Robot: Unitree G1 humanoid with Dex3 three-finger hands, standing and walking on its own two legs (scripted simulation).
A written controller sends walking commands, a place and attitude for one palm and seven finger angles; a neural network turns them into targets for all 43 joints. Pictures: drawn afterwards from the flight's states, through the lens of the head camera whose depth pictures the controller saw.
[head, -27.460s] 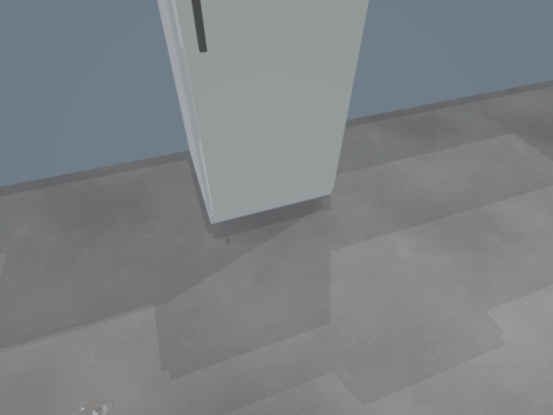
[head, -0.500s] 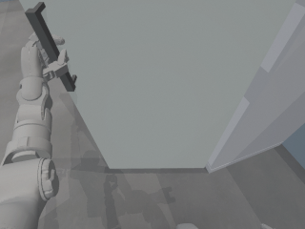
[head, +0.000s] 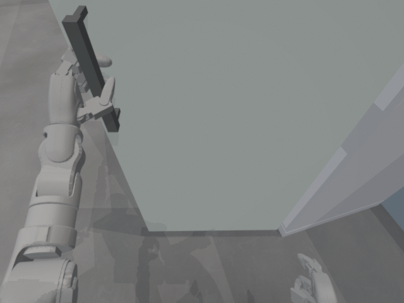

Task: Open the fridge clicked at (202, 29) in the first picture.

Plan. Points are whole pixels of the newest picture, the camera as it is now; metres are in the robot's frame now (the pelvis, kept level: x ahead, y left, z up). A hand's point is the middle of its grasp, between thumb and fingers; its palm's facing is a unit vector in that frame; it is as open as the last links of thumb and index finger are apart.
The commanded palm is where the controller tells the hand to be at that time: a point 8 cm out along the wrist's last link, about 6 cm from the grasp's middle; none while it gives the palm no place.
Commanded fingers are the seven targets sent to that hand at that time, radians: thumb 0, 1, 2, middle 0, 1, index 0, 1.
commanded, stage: stop walking and hold the door back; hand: left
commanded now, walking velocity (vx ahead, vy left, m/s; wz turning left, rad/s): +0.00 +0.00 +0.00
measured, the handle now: (99, 78) +0.45 +0.20 +0.20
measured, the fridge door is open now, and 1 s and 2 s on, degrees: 74 71 69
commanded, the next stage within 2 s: loosen the grip on the handle in 0.40 s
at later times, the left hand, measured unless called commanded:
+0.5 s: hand (108, 96) +0.42 +0.18 +0.19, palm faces +0.19 -0.96 -0.19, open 5.6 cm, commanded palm +0.38 +0.23 +0.19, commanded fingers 0.00 0.78 0.84 -0.45 -1.40 -0.45 -1.40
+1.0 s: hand (108, 96) +0.43 +0.19 +0.17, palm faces +0.17 -0.97 -0.18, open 13.6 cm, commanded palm +0.39 +0.24 +0.19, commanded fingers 0.00 -0.55 0.20 -0.25 -1.15 -0.25 -1.15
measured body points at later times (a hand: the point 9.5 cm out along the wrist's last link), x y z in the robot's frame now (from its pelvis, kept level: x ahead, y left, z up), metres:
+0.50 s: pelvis -0.02 -0.01 +0.00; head +0.01 -0.01 +0.45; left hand +0.40 +0.23 +0.20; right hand +0.07 -0.28 -0.11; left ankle +0.02 +0.11 -0.73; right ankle +0.03 -0.15 -0.73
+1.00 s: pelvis +0.00 -0.03 +0.00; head +0.04 -0.02 +0.45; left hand +0.42 +0.24 +0.19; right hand +0.09 -0.30 -0.10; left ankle +0.02 +0.11 -0.73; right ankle +0.03 -0.15 -0.73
